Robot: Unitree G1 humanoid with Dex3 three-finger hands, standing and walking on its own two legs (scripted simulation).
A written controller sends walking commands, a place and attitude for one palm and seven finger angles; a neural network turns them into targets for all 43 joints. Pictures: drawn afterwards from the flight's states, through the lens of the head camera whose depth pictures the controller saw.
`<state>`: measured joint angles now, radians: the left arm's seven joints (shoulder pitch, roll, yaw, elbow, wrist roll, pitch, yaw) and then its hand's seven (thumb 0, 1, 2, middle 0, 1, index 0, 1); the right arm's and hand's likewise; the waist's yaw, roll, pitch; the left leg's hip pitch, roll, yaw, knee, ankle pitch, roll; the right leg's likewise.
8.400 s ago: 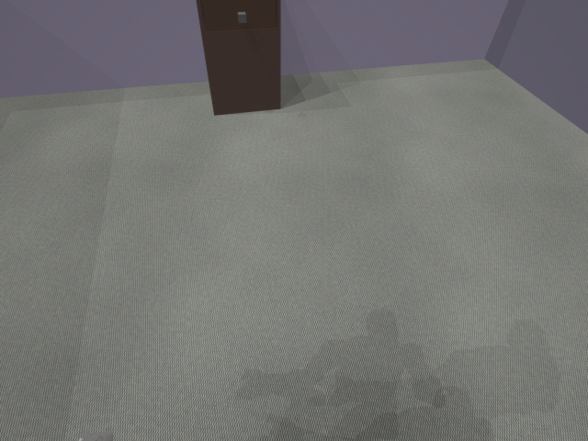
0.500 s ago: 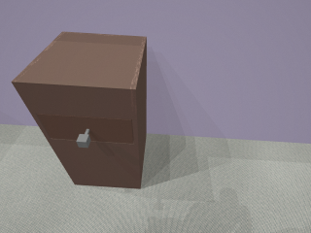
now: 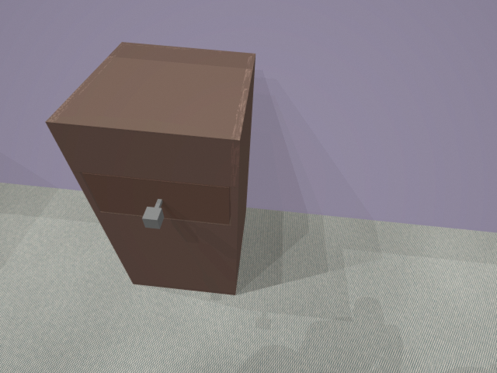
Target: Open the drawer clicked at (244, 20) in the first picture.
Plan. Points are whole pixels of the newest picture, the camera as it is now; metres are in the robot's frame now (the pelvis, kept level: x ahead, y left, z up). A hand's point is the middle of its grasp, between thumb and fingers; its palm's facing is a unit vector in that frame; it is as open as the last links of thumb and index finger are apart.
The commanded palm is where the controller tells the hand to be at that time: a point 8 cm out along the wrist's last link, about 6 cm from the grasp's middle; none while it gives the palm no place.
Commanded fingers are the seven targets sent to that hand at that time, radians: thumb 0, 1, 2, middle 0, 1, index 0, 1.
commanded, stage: come to a stop and stand still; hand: left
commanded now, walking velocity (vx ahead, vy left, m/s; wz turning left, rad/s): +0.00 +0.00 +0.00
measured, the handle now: (155, 211) +0.53 +0.28 -0.18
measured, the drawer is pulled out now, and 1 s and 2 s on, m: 0.00 0.00 0.00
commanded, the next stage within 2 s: look again from close up in 0.08 s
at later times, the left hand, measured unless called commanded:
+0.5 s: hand out of the picture -0.05 +0.16 -0.18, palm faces +0.06 -0.98 -0.17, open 7.4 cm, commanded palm none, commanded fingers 0.00 0.90 0.90 -0.20 -0.30 -0.20 -0.30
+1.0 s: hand out of the picture -0.03 +0.17 -0.19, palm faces +0.11 -0.98 -0.16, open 7.4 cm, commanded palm none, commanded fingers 0.00 0.90 0.90 -0.20 -0.30 -0.20 -0.30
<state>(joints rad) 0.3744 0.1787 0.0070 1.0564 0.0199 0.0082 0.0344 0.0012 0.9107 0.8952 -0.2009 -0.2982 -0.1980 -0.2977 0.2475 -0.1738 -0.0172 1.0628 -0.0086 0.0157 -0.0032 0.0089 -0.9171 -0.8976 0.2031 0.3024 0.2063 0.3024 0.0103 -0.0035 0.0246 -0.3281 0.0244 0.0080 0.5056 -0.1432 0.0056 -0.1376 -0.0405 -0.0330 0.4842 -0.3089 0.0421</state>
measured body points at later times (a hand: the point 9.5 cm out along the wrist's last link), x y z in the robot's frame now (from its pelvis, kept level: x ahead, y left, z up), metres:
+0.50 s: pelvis +0.00 +0.00 +0.00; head -0.01 +0.01 +0.45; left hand -0.05 +0.21 -0.16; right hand +0.00 -0.23 -0.15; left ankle +0.08 +0.11 -0.73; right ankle -0.03 -0.15 -0.73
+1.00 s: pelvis +0.01 +0.01 -0.01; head +0.01 +0.03 +0.44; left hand -0.03 +0.22 -0.17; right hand +0.00 -0.21 -0.16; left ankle +0.08 +0.11 -0.73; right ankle -0.03 -0.15 -0.73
